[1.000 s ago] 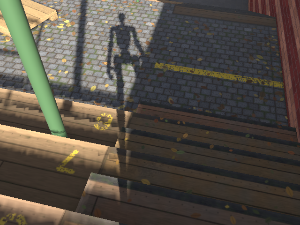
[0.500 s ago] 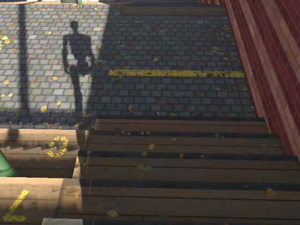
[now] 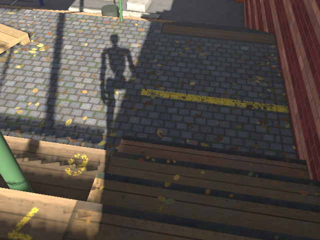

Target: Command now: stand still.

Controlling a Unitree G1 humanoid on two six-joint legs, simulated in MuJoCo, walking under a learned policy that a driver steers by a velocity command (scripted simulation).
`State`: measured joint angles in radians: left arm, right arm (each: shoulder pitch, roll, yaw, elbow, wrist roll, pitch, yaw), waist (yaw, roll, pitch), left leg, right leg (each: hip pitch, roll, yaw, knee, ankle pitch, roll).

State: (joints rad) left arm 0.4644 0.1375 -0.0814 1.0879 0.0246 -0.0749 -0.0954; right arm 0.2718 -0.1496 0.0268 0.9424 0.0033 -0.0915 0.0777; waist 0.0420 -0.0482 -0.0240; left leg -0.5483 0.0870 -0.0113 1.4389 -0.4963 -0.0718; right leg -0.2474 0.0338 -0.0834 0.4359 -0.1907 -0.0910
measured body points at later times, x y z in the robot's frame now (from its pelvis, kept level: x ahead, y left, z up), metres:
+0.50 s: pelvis +0.01 -0.01 +0.00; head +0.00 -0.01 +0.45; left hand -0.08 +0.20 -0.16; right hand +0.03 -0.23 -0.15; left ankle -0.03 +0.17 -0.59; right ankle +0.03 -0.05 -0.74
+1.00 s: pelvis +0.11 +0.11 -0.01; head +0.09 +0.12 +0.44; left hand +0.14 +0.36 -0.16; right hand +0.09 -0.12 -0.16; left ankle +0.07 +0.19 -0.74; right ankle +0.11 -0.05 -0.66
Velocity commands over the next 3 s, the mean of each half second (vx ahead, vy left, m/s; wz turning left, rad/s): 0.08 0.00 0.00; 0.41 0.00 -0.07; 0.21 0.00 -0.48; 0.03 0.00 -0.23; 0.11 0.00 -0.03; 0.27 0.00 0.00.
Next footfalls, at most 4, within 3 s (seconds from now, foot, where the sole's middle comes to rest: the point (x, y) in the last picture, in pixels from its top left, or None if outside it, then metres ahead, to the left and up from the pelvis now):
0.88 left None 0.11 0.19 -0.78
1.42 right None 0.38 -0.02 -0.93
1.72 left None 0.45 0.22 -0.93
2.90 left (150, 232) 0.72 0.09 -1.08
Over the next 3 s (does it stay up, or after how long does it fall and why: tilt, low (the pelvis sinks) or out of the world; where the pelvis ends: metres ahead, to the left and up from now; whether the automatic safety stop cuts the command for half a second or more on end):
stays up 0.61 0.06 -0.31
